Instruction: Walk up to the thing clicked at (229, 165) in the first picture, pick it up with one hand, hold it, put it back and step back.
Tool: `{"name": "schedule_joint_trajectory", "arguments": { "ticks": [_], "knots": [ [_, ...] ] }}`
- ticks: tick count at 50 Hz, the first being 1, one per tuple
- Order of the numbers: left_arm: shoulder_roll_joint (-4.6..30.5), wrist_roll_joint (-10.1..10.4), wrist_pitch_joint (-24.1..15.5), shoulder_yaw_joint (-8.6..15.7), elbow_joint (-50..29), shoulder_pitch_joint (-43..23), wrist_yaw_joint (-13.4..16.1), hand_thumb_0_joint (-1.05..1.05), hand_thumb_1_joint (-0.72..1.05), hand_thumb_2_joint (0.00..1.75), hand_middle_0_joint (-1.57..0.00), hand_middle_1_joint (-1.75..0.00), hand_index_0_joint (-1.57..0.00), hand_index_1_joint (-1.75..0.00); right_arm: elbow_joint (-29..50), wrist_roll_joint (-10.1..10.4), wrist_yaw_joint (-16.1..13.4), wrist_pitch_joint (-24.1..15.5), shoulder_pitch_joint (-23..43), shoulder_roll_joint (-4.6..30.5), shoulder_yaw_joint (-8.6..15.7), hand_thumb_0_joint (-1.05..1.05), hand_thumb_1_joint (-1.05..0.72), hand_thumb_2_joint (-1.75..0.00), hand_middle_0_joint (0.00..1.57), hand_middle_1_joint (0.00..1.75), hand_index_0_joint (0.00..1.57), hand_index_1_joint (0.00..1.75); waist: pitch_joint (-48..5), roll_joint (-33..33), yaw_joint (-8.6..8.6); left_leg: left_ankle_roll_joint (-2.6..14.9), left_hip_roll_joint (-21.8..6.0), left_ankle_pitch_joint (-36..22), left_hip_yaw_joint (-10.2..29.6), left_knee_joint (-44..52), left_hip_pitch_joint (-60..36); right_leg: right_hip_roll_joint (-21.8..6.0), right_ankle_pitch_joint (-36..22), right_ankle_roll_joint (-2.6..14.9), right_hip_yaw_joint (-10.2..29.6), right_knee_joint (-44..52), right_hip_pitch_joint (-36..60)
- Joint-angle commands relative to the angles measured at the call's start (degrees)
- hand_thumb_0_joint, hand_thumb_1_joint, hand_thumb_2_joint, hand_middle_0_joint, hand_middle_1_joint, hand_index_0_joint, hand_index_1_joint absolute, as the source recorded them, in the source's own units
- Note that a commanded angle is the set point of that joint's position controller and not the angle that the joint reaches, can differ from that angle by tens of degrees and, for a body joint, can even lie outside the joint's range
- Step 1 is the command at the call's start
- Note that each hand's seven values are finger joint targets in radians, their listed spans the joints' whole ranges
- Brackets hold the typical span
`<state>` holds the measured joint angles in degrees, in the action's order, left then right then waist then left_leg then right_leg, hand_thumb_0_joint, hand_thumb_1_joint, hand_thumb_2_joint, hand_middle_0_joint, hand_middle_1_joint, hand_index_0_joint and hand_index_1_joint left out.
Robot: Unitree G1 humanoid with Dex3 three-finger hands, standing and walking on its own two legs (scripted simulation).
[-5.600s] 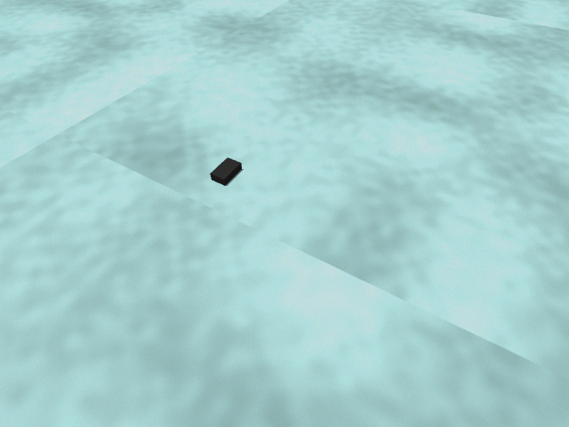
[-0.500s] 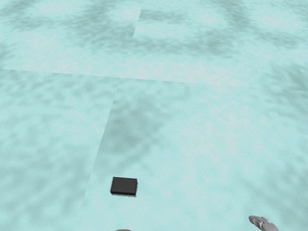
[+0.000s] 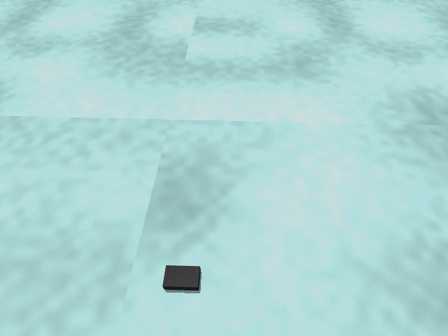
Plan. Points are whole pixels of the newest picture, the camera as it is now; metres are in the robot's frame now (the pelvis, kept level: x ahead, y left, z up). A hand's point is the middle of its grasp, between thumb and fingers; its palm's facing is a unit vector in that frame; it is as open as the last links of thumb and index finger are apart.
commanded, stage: walk up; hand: left
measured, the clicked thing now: (182, 277) +0.48 +0.19 -0.75
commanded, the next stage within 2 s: stand in 0.64 s
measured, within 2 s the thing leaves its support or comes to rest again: neither
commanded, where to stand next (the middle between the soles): +0.08 +0.03 m, yaw -2 degrees
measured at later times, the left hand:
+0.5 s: hand out of the picture +0.09 +0.26 -0.15, palm faces -0.03 -0.94 -0.35, open 7.4 cm
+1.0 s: hand out of the picture +0.09 +0.25 -0.15, palm faces -0.03 -0.94 -0.34, open 7.4 cm
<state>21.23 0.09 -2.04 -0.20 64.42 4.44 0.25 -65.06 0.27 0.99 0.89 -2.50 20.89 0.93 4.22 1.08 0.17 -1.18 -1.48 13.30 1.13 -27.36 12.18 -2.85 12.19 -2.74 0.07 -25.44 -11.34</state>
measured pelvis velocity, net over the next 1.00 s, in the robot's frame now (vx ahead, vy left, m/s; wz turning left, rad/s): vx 0.01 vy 0.00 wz -0.01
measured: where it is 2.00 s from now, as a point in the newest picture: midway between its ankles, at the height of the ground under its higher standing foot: outside the picture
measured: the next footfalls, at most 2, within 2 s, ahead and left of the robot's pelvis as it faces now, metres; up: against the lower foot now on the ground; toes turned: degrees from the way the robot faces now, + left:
none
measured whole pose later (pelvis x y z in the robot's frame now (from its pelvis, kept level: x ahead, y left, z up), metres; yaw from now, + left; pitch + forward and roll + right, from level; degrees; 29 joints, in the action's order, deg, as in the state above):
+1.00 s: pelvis +0.01 +0.00 +0.01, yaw -1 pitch -2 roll +0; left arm 20.0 -0.4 -0.7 0.6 65.0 5.6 -0.4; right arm -65.2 -0.5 0.7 -0.1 -3.6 19.9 0.9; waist 3.5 -0.1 0.1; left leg -1.7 -1.9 10.8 0.3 -19.9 7.3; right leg -2.5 9.9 -2.5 0.5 -19.1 -7.3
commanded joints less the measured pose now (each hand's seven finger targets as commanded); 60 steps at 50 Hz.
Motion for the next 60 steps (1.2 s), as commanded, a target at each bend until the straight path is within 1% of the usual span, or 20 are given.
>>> {"name": "schedule_joint_trajectory", "arguments": {
  "ticks": [1,2,6,11,15,19,25,31,32,36,40,41,43,44,45,48,51,56,57,60],
  "knots": [
    [12.9,0.0,-0.8,2.6,-2.9,-3.9,0.7,0.00,0.90,0.90,-0.20,-0.30,-0.20,-0.30,2.4,-0.2,-0.6,-1.3,2.1,12.2,2.4,0.00,-0.90,-0.90,0.20,0.30,0.20,0.30,-8.2,-2.7,-0.39,2.62,-4.7,-10.8,3.6,6.3,-4.2,-5.3,-9.3,3.36,3.9,5.4,3.1],
    [12.6,0.1,-0.7,2.6,-2.4,-4.0,0.7,0.00,0.90,0.90,-0.20,-0.30,-0.20,-0.30,2.3,-0.1,-0.6,-1.3,2.6,11.8,2.3,0.00,-0.90,-0.90,0.20,0.30,0.20,0.30,-7.1,-2.4,-0.14,2.53,-5.0,-10.7,4.0,7.0,-3.5,-4.8,-7.5,3.23,3.3,6.1,3.0],
    [12.3,-0.2,-0.4,2.6,-2.1,-3.7,0.5,0.00,0.90,0.90,-0.20,-0.30,-0.20,-0.30,2.4,-0.2,-0.5,-1.4,3.2,11.8,2.3,0.00,-0.90,-0.90,0.20,0.30,0.20,0.30,-6.8,-1.9,0.12,2.43,-5.1,-9.9,3.5,8.2,-4.5,-4.9,-6.6,3.14,3.7,7.5,3.1],
    [12.0,-0.5,-0.2,2.7,-2.1,-4.5,0.4,0.00,0.90,0.90,-0.20,-0.30,-0.20,-0.30,2.1,-0.6,-0.5,-1.4,3.2,12.1,2.6,0.00,-0.90,-0.90,0.20,0.30,0.20,0.30,-5.5,-0.1,-0.10,2.22,-5.3,-4.4,4.0,10.9,-2.7,-4.4,-4.5,2.86,3.4,8.1,3.6],
    [12.0,-0.6,-0.3,2.8,-1.9,-4.0,0.4,0.00,0.90,0.90,-0.20,-0.30,-0.20,-0.30,2.4,-0.6,-0.6,-1.7,2.8,11.6,2.6,0.00,-0.90,-0.90,0.20,0.30,0.20,0.30,-7.2,-0.4,-0.07,2.18,-5.1,-8.0,3.1,10.3,-4.3,-4.6,-7.7,2.73,3.5,7.9,4.7],
    [11.8,-0.7,-0.1,2.8,-2.0,-4.3,0.3,0.00,0.90,0.90,-0.20,-0.30,-0.20,-0.30,2.5,-0.7,-0.6,-1.6,2.4,12.0,2.7,0.00,-0.90,-0.90,0.20,0.30,0.20,0.30,-6.3,0.1,-0.25,2.23,-5.3,-4.8,3.7,11.5,-3.2,-4.5,-6.1,2.69,3.3,8.0,4.8],
    [11.6,-0.7,-0.1,2.8,-1.7,-3.6,0.3,0.00,0.90,0.90,-0.20,-0.30,-0.20,-0.30,2.6,-0.7,-0.7,-1.6,2.0,11.7,2.7,0.00,-0.90,-0.90,0.20,0.30,0.20,0.30,-6.4,-0.2,-0.23,2.22,-5.3,-6.2,3.5,11.3,-3.9,-4.4,-7.3,2.62,3.2,7.7,4.7],
    [11.6,-0.8,-0.2,2.9,-1.7,-3.1,0.4,0.00,0.90,0.90,-0.20,-0.30,-0.20,-0.30,2.7,-0.5,-0.7,-1.4,1.0,11.7,2.9,0.00,-0.90,-0.90,0.20,0.30,0.20,0.30,-8.2,-1.4,-0.60,2.30,-5.2,-10.5,2.7,9.7,-6.2,-4.9,-10.0,2.67,3.0,7.9,5.4],
    [11.5,-0.7,0.0,2.9,-1.9,-2.6,0.4,0.00,0.90,0.90,-0.20,-0.30,-0.20,-0.30,3.0,-0.7,-0.9,-1.9,1.2,10.9,2.5,0.00,-0.90,-0.90,0.20,0.30,0.20,0.30,-7.4,-3.1,-0.54,2.01,-5.8,-13.1,3.9,9.9,-6.0,-4.6,-11.6,2.38,3.3,7.6,5.0],
    [11.3,-0.6,0.3,2.9,-2.0,-1.7,0.2,0.00,0.90,0.90,-0.20,-0.30,-0.20,-0.30,2.9,-0.9,-0.9,-2.2,1.1,11.6,2.4,0.00,-0.90,-0.90,0.20,0.30,0.20,0.30,-5.6,-1.4,-0.45,1.55,-5.6,-9.5,3.8,10.9,-5.5,-4.3,-7.7,2.37,3.5,8.4,3.9],
    [11.5,-0.6,0.3,3.1,-2.3,-1.6,0.2,0.00,0.90,0.90,-0.20,-0.30,-0.20,-0.30,3.2,-0.8,-0.9,-2.1,1.1,11.2,2.3,0.00,-0.90,-0.90,0.20,0.30,0.20,0.30,-5.4,-1.2,-0.44,1.47,-5.4,-7.8,3.6,11.3,-4.7,-4.5,-6.9,2.49,3.8,8.7,4.7],
    [11.6,-0.6,0.2,3.0,-2.3,-1.1,0.2,0.00,0.90,0.90,-0.20,-0.30,-0.20,-0.30,3.3,-0.9,-0.9,-2.1,1.8,11.5,2.5,0.00,-0.90,-0.90,0.20,0.30,0.20,0.30,-6.5,-0.9,-0.29,1.51,-5.8,-10.0,3.6,10.9,-6.6,-4.6,-8.1,2.58,3.8,8.6,4.3],
    [11.5,-0.6,0.2,3.0,-2.4,-1.2,0.2,0.00,0.90,0.90,-0.20,-0.30,-0.20,-0.30,3.3,-0.7,-0.8,-2.1,1.6,11.1,2.4,0.00,-0.90,-0.90,0.20,0.30,0.20,0.30,-5.8,-1.2,-0.43,1.33,-5.5,-8.7,3.5,10.7,-6.3,-4.3,-6.6,2.43,3.7,9.3,3.8],
    [11.6,-0.7,0.2,3.0,-2.6,-1.5,0.1,0.00,0.90,0.90,-0.20,-0.30,-0.20,-0.30,3.3,-0.8,-0.9,-2.0,1.1,11.0,2.3,0.00,-0.90,-0.90,0.20,0.30,0.20,0.30,-5.9,-1.3,-0.63,1.36,-5.4,-7.9,3.1,10.6,-5.4,-4.7,-7.3,2.61,4.2,9.4,4.5],
    [11.6,-0.7,0.2,3.0,-2.8,-1.4,0.2,0.00,0.90,0.90,-0.20,-0.30,-0.20,-0.30,3.3,-0.8,-0.9,-2.1,0.8,11.3,2.4,0.00,-0.90,-0.90,0.20,0.30,0.20,0.30,-6.6,-0.9,-0.69,1.42,-5.5,-9.0,3.2,10.5,-5.9,-4.9,-8.9,2.73,4.2,9.0,5.1],
    [11.5,-0.6,0.2,3.0,-2.8,-0.7,0.0,0.00,0.90,0.90,-0.20,-0.30,-0.20,-0.30,3.3,-0.8,-0.9,-2.3,1.2,11.2,2.2,0.00,-0.90,-0.90,0.20,0.30,0.20,0.30,-6.7,-0.4,-0.18,1.38,-5.8,-10.7,3.2,10.8,-6.2,-4.8,-10.0,2.75,4.0,8.5,5.4],
    [11.5,-0.7,0.2,3.1,-3.1,-1.3,0.2,0.00,0.90,0.90,-0.20,-0.30,-0.20,-0.30,3.6,-0.7,-0.9,-2.3,1.1,11.1,2.2,0.00,-0.90,-0.90,0.20,0.30,0.20,0.30,-7.0,-1.0,-0.49,1.44,-5.8,-12.0,3.1,10.4,-6.5,-4.8,-11.1,2.64,3.8,8.6,5.6],
    [11.5,-0.6,0.4,3.0,-3.0,-1.6,0.1,0.00,0.90,0.90,-0.20,-0.30,-0.20,-0.30,3.4,-0.7,-1.0,-2.2,0.6,11.2,2.0,0.00,-0.90,-0.90,0.20,0.30,0.20,0.30,-5.8,-0.9,-0.53,1.17,-5.7,-9.6,3.2,11.1,-5.4,-4.6,-8.6,2.71,3.9,9.0,5.7],
    [11.3,-0.6,0.4,3.0,-3.1,-1.1,0.0,0.00,0.90,0.90,-0.20,-0.30,-0.20,-0.30,3.5,-0.7,-1.0,-2.3,0.9,11.5,2.0,0.00,-0.90,-0.90,0.20,0.30,0.20,0.30,-6.1,-0.3,-0.18,1.32,-5.9,-10.2,3.1,11.0,-5.5,-4.7,-9.5,2.84,3.9,8.9,6.0],
    [11.5,-0.6,0.5,3.0,-3.0,-1.2,0.0,0.00,0.90,0.90,-0.20,-0.30,-0.20,-0.30,3.4,-0.7,-1.1,-2.4,0.8,11.3,1.9,0.00,-0.90,-0.90,0.20,0.30,0.20,0.30,-6.4,-0.5,-0.23,1.16,-5.9,-11.6,3.1,10.9,-5.9,-4.7,-10.6,2.92,3.9,8.6,6.1]
  ]
}}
